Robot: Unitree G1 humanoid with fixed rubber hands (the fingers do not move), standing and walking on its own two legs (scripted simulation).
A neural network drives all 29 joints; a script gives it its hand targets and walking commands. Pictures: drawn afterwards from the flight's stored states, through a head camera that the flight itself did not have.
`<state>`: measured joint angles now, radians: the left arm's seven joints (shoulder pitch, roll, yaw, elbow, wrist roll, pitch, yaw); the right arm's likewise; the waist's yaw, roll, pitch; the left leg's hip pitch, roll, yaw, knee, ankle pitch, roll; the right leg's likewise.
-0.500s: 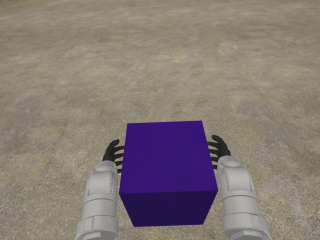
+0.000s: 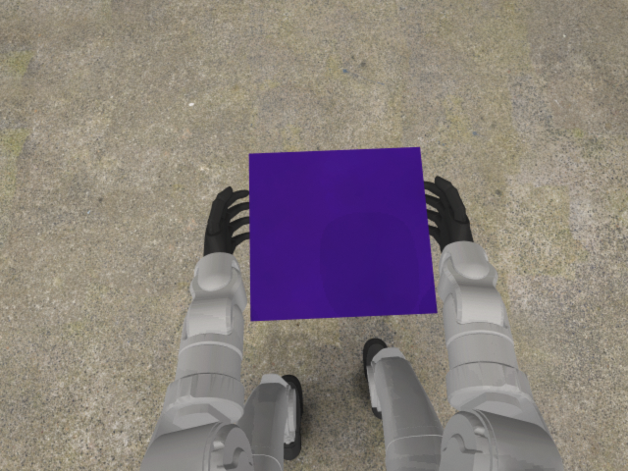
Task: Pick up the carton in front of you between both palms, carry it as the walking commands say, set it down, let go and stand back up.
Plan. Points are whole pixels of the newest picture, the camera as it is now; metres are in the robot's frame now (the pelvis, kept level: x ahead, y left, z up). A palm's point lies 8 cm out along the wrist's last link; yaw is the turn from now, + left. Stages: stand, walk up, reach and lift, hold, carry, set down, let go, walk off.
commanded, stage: set down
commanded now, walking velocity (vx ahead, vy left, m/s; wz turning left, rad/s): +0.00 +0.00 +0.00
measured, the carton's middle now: (333, 247) +0.38 -0.04 -0.16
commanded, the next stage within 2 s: none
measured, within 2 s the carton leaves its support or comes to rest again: neither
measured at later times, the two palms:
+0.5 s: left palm (247, 231) +0.43 +0.10 -0.21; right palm (427, 232) +0.40 -0.20 -0.22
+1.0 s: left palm (264, 231) +0.48 +0.09 -0.37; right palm (408, 243) +0.42 -0.20 -0.37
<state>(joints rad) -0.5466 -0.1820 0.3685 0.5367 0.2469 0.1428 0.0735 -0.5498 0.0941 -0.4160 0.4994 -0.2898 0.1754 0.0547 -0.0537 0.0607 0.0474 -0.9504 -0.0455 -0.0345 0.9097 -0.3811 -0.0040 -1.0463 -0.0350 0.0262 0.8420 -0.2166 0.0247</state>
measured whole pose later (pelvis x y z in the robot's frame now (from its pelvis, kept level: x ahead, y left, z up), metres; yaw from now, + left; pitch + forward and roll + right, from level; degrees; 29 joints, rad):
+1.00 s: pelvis -0.06 +0.00 -0.25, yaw +2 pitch +49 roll +1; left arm -1.23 0.11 0.33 0.85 0.17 0.27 0.05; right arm -1.07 0.03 -0.55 0.58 -0.22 0.30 -0.07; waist -0.09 0.06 -0.05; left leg -2.14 -0.10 -0.04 1.89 -0.60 -0.03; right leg -2.23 -0.01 0.06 1.77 -0.39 0.06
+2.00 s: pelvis -0.06 +0.01 -0.33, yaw +0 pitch +44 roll -3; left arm -1.46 0.25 0.11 1.08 0.09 0.20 0.06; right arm -1.36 -0.18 -0.56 0.99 -0.11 0.19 -0.02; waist -0.15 -0.01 0.21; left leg -2.28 -0.12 -0.05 2.17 -0.66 -0.02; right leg -2.36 0.00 0.06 2.02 -0.42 0.09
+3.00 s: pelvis -0.07 +0.00 -0.31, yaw +0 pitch +41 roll -2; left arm -1.45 0.42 0.00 1.02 -0.09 0.16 0.07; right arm -1.23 -0.22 -0.32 0.88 0.18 0.07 -0.15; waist -0.14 0.01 0.22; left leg -2.18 -0.09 -0.06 2.12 -0.66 -0.04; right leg -2.27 0.02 0.04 1.96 -0.41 0.07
